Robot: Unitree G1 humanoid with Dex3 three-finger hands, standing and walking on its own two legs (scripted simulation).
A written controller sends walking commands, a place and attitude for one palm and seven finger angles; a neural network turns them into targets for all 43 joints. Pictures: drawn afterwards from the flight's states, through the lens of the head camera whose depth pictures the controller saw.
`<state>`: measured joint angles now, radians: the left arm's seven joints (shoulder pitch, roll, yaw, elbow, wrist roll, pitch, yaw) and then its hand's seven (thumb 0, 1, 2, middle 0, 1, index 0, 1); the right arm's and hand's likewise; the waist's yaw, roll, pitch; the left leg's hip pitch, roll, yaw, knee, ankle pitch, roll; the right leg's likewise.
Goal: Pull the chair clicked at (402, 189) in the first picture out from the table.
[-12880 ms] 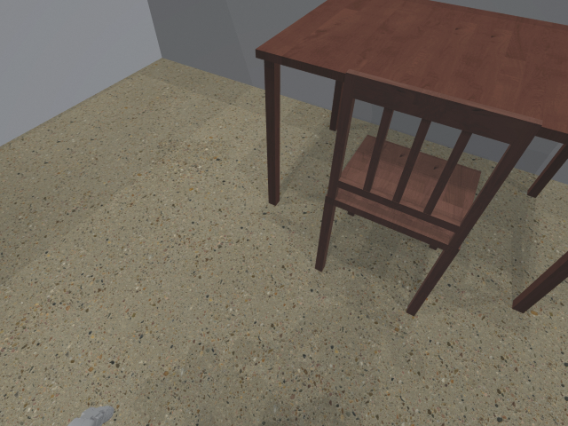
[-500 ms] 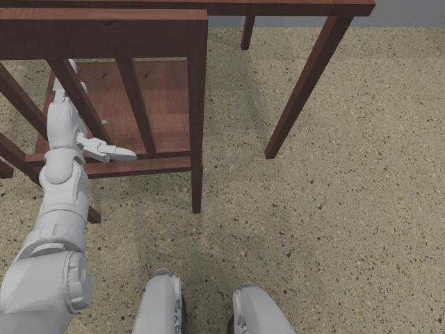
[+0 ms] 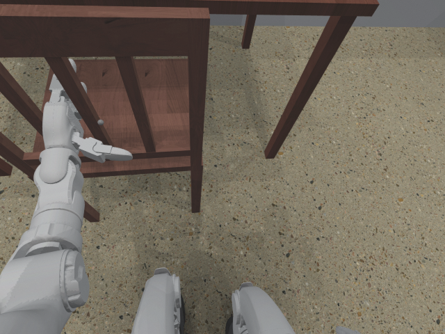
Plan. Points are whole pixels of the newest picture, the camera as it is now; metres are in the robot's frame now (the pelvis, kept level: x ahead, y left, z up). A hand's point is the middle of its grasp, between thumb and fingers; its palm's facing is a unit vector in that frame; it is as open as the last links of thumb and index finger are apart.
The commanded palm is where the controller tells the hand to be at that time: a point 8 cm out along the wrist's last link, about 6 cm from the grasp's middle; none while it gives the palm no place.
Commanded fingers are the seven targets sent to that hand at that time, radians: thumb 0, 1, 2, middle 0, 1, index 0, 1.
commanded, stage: hook a spindle and tug to test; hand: left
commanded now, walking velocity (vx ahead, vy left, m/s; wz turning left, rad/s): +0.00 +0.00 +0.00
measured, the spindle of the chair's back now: (88, 114) +0.50 +0.23 +0.02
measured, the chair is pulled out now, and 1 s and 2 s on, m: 0.00 0.00 0.08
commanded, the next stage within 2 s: step backward, pulling the chair out in 1.36 s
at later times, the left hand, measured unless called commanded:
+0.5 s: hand (99, 122) +0.47 +0.20 +0.03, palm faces +0.10 -0.99 -0.02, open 10.2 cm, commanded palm +0.45 +0.23 +0.03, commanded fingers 0.00 0.51 0.73 -0.50 -1.45 -0.50 -1.45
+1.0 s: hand (99, 122) +0.47 +0.20 +0.04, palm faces +0.11 -0.99 -0.01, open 5.2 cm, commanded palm +0.43 +0.23 +0.03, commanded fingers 0.00 0.90 0.90 -0.50 -1.45 -0.50 -1.45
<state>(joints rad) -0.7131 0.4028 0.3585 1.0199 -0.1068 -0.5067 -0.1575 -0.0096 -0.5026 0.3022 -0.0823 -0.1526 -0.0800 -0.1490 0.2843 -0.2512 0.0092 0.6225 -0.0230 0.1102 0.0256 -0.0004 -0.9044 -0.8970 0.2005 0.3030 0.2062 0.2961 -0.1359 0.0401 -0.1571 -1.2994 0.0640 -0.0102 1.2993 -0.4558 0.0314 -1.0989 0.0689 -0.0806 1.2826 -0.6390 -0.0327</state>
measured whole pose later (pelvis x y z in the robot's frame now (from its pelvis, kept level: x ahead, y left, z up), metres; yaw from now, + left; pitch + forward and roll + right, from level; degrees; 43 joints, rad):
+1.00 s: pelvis +0.01 +0.01 +0.01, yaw +0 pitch +26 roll -5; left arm -0.65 0.37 0.31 0.93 -0.13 -0.48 -0.10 0.02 0.75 0.81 -0.44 -1.45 -0.43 -1.44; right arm 0.30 -0.24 0.00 0.61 -0.02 0.13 0.04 0.00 -0.90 -0.90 0.20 0.30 0.21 0.30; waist -0.14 0.04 -0.16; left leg -1.27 0.06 0.00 1.27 -0.46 0.04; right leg -1.07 0.06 -0.07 1.24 -0.63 -0.02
